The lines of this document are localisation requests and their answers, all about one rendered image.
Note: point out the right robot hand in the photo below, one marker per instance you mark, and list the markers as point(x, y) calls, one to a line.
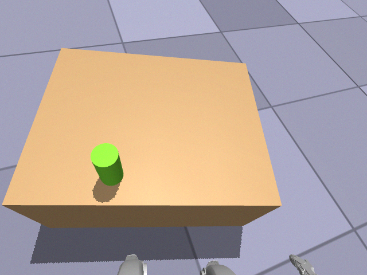
point(304, 267)

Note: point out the can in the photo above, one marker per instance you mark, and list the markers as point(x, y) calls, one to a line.
point(106, 160)

